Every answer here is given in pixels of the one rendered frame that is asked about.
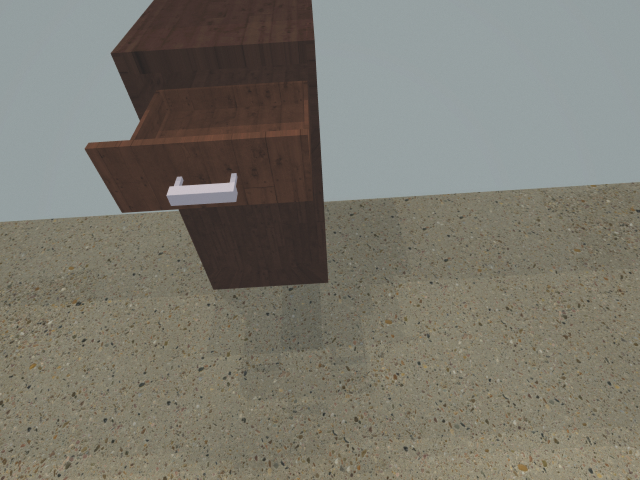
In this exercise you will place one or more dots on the cabinet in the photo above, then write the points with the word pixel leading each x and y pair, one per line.
pixel 204 43

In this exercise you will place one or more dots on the drawer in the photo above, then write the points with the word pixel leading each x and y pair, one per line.
pixel 259 131

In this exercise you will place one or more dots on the handle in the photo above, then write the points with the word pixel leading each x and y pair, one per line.
pixel 202 194

